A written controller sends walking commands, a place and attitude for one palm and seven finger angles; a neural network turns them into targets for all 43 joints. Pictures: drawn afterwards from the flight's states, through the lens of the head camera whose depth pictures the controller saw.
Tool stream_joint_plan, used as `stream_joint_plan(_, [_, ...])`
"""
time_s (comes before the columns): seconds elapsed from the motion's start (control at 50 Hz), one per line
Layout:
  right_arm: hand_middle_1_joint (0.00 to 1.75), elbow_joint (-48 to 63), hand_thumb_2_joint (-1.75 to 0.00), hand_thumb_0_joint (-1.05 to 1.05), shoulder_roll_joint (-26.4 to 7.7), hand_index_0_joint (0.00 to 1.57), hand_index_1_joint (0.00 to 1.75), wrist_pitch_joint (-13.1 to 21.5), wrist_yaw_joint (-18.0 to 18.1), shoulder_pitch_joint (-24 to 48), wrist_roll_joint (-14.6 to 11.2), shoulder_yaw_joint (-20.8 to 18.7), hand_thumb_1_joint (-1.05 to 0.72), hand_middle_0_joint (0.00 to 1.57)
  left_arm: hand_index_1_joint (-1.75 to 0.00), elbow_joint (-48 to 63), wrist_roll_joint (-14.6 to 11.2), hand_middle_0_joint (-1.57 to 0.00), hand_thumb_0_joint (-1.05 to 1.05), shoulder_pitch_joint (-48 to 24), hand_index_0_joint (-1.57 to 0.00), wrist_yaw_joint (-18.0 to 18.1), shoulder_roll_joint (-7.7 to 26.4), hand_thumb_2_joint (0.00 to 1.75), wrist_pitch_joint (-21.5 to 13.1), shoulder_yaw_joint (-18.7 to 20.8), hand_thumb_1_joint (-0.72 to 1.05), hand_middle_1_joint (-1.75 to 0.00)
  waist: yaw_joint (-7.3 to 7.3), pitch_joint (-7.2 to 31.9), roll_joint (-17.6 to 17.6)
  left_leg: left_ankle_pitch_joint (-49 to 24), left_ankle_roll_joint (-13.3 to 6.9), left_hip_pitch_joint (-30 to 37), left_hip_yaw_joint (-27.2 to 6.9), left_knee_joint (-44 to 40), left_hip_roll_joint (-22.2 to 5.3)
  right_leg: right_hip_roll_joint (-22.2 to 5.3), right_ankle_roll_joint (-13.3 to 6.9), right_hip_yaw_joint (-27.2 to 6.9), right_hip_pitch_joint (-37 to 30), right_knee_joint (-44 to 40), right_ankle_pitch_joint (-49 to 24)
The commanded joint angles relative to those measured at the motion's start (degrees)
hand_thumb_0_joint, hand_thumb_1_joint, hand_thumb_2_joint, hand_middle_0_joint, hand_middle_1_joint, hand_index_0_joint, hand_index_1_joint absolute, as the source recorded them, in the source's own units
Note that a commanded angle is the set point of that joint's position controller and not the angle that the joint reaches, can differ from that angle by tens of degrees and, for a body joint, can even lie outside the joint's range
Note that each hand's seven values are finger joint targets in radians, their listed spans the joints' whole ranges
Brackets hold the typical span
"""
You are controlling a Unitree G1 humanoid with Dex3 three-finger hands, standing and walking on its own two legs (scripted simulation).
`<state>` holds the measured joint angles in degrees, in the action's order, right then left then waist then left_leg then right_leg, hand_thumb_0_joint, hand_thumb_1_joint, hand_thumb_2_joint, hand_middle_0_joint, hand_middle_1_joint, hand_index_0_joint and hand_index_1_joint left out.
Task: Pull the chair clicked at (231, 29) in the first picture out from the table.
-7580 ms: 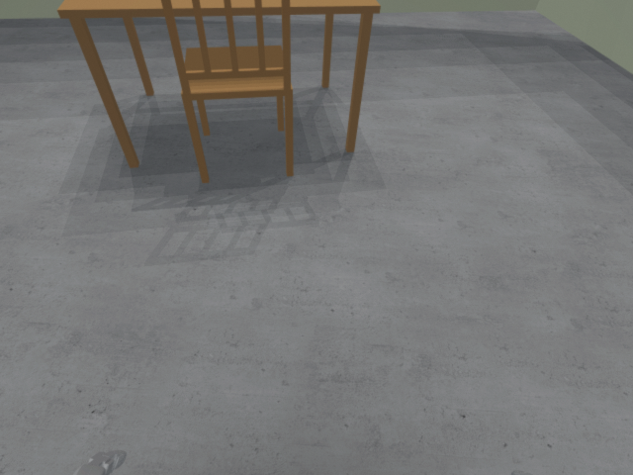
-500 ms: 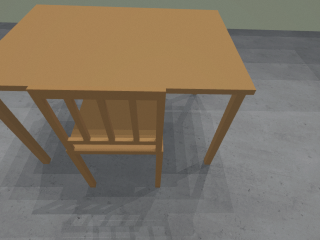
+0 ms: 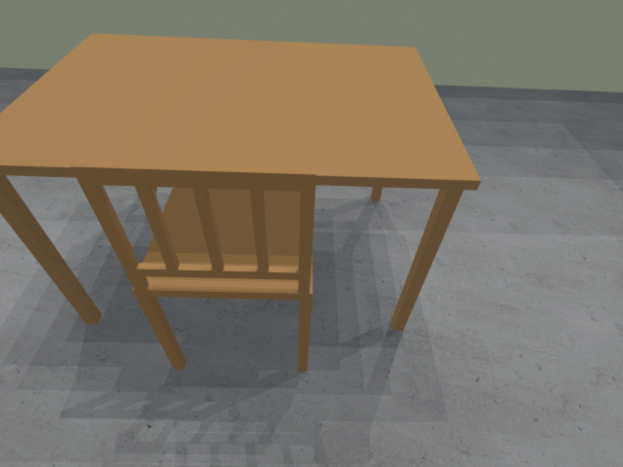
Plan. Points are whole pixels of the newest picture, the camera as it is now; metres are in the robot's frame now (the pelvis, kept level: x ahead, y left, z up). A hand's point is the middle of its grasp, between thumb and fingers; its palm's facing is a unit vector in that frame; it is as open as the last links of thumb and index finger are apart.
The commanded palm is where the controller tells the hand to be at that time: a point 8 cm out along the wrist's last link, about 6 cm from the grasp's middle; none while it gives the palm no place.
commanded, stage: look again from close up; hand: left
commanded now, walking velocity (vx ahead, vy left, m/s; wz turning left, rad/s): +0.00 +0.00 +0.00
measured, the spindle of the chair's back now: (210, 231) +0.57 +0.25 -0.10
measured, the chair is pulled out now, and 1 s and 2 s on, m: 0.00 0.00 0.00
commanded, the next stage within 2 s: shuffle to correct the standing spot in 0.62 s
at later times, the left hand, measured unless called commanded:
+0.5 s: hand out of the picture -0.04 +0.19 -0.18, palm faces +0.01 -0.98 -0.19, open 7.4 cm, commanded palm none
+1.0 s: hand out of the picture +0.00 +0.18 -0.18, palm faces +0.07 -0.99 -0.15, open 7.4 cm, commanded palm none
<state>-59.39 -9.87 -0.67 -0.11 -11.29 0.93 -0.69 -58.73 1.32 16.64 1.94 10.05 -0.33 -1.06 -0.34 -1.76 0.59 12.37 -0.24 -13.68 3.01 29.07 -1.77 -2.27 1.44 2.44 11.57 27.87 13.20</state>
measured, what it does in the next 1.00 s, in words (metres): stands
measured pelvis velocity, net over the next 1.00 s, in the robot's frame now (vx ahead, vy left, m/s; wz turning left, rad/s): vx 0.02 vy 0.02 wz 0.00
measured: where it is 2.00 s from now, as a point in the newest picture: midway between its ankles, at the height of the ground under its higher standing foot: outside the picture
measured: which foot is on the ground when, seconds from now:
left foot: down 0.00-1.00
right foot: down 0.00-1.00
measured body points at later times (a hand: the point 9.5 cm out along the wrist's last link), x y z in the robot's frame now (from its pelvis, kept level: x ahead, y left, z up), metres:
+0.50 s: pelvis -0.01 +0.02 +0.00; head +0.00 +0.02 +0.45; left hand -0.04 +0.24 -0.16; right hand -0.03 -0.19 -0.16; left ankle +0.04 +0.11 -0.74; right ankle +0.02 -0.14 -0.74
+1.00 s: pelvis +0.02 +0.02 +0.00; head +0.02 +0.03 +0.45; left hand +0.00 +0.23 -0.17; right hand +0.00 -0.20 -0.16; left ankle +0.04 +0.11 -0.74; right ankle +0.02 -0.13 -0.74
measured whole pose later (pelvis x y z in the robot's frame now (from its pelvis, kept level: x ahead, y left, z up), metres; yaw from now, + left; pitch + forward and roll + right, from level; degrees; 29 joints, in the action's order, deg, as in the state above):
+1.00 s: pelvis +0.02 +0.02 +0.00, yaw +0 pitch -1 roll -1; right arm -63.8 -8.4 -0.5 0.3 -19.0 1.5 -1.4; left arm -62.4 1.5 20.4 1.4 7.1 -0.7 2.0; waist 0.1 -0.8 0.3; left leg 15.3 -1.9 -15.5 3.4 32.5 -0.2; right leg -3.9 2.2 1.9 12.8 30.4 16.3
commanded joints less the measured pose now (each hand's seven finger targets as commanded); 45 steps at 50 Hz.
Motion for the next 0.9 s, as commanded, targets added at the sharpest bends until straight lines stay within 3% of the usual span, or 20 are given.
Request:
stream_joint_plan(0.0, [0.30, 1.1, -0.90, 0.00, -6.2, 0.20, 0.30, 0.5, 0.4, -2.9, -0.3, -1.2, -0.90, 0.20, -0.30, 1.9, -0.2, -0.20, 0.00, 2.9, -0.20, 0.5, 7.4, 0.90, -0.8, 1.8, 0.90, -0.30, 0.72, -3.2, -0.3, 6.3, -0.5, -0.9, -4.5, -7.4, -2.8, -3.8, -1.6, -5.2, 5.3, -9.5, 7.6])
stream_joint_plan(0.12, [0.30, -0.2, -0.90, 0.00, -5.8, 0.20, 0.30, 0.3, 0.5, -4.6, -0.2, -1.4, -0.90, 0.20, -0.30, 0.5, -0.1, -0.20, 0.00, 4.5, -0.20, 0.4, 6.1, 0.90, -0.7, 2.1, 0.90, -0.30, 0.65, -3.9, -1.1, 10.3, -0.6, -3.2, -5.5, -9.2, -3.1, -3.4, -1.4, -4.6, 5.4, -9.5, 10.2])
stream_joint_plan(0.26, [0.30, -1.8, -0.90, 0.00, -5.3, 0.20, 0.30, 0.5, 0.7, -6.8, -0.3, -1.5, -0.90, 0.20, -0.30, -1.6, -0.2, -0.20, 0.00, 6.5, -0.20, 0.4, 4.3, 0.90, -0.8, 2.2, 0.90, -0.30, 0.37, -2.2, -2.9, 11.4, -1.1, -3.9, -6.9, -11.3, -4.0, -2.9, -1.4, -3.2, 3.3, -7.3, 6.7])
stream_joint_plan(0.44, [0.30, -2.9, -0.90, 0.00, -4.4, 0.20, 0.30, 0.4, 0.8, -8.1, -0.3, -1.7, -0.90, 0.20, -0.30, -2.9, 0.0, -0.20, 0.00, 7.4, -0.20, 0.6, 2.7, 0.90, -0.6, 2.3, 0.90, -0.30, 0.28, -4.2, -2.5, 13.9, -1.3, -5.4, -7.6, -13.2, -4.6, -2.4, -1.1, -2.4, 3.8, -6.2, 6.0])
stream_joint_plan(0.58, [0.30, -3.0, -0.90, 0.00, -3.2, 0.20, 0.30, 0.6, 0.9, -8.6, -0.3, -1.6, -0.90, 0.20, -0.30, -3.1, -0.1, -0.20, 0.00, 7.4, -0.20, 0.7, 2.1, 0.90, -1.1, 2.5, 0.90, -0.30, 0.80, -2.4, -0.2, 7.5, -1.2, -1.9, -5.6, -10.0, -3.7, -3.4, -1.6, -3.9, 5.0, -7.1, 4.1])
stream_joint_plan(0.68, [0.30, -3.3, -0.90, 0.00, -2.6, 0.20, 0.30, 0.8, 0.9, -8.2, -0.4, -1.4, -0.90, 0.20, -0.30, -3.1, -0.1, -0.20, 0.00, 6.9, -0.20, 0.8, 1.9, 0.90, -1.3, 2.5, 0.90, -0.30, 0.86, -3.2, -0.3, 5.1, -1.0, -1.4, -5.0, -9.5, -3.5, -3.7, -1.7, -4.5, 5.0, -7.4, 2.1])
stream_joint_plan(0.72, [0.30, -3.5, -0.90, 0.00, -2.8, 0.20, 0.30, 0.7, 0.9, -8.4, -0.3, -1.3, -0.90, 0.20, -0.30, -3.2, 0.0, -0.20, 0.00, 6.6, -0.20, 0.7, 2.0, 0.90, -1.3, 2.5, 0.90, -0.30, 1.03, -3.0, -0.5, 7.6, -0.9, -1.4, -4.9, -9.7, -3.3, -3.6, -1.6, -4.5, 5.0, -8.1, 5.7])
stream_joint_plan(0.8, [0.30, -3.1, -0.90, 0.00, -3.3, 0.20, 0.30, -0.1, 0.7, -8.6, 0.2, -1.5, -0.90, 0.20, -0.30, -2.7, 0.3, -0.20, 0.00, 6.8, -0.20, 0.3, 3.8, 0.90, -0.7, 3.5, 0.90, -0.30, 0.67, -4.9, 0.9, 17.4, -1.3, -4.4, -4.6, -7.7, -1.7, -4.5, -2.3, -5.9, 7.2, -10.1, 20.8])
stream_joint_plan(0.88, [0.30, -2.4, -0.90, 0.00, -1.4, 0.20, 0.30, 0.3, 0.6, -9.2, 0.4, -1.2, -0.90, 0.20, -0.30, -2.3, -0.1, -0.20, 0.00, 7.4, -0.20, 0.0, 4.8, 0.90, -0.8, 4.4, 0.90, -0.30, 0.52, -5.4, 5.8, 11.1, -1.1, -6.4, -0.6, 0.6, 1.2, -8.8, -5.1, -10.5, 5.9, -12.5, 23.0])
